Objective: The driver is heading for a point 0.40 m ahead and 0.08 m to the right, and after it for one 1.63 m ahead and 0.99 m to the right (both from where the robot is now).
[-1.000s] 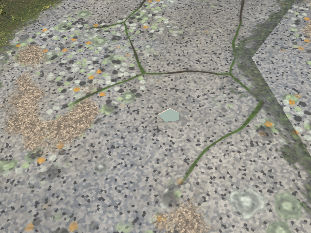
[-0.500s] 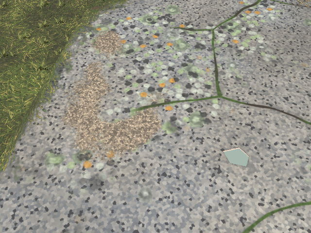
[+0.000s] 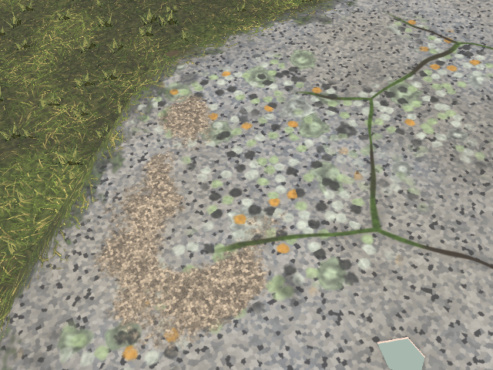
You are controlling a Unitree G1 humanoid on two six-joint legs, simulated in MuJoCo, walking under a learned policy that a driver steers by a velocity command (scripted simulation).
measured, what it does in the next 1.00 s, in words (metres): walks ahead, turning right: left foot, then right foot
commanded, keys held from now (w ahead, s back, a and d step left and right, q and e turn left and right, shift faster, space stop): w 0.16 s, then w+e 0.16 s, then e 0.68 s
